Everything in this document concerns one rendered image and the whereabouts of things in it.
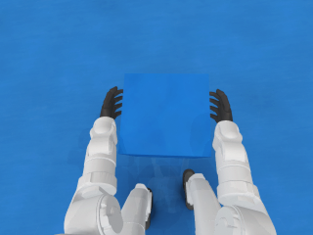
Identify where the carton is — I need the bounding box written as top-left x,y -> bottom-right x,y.
118,73 -> 211,159

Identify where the left robot hand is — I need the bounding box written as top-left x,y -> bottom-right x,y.
100,86 -> 123,119

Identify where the robot right forearm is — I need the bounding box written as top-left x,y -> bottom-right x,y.
212,120 -> 271,219

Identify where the robot left foot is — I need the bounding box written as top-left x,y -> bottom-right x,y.
145,187 -> 154,230

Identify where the right robot upper arm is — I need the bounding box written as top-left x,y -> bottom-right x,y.
213,204 -> 277,235

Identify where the right robot hand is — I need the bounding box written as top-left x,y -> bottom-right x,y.
209,89 -> 233,123

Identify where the left robot shin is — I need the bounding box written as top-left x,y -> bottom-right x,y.
135,183 -> 150,221

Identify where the left robot upper arm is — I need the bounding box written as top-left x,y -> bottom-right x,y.
55,193 -> 124,235

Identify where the robot left forearm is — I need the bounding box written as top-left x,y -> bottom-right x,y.
64,117 -> 117,233

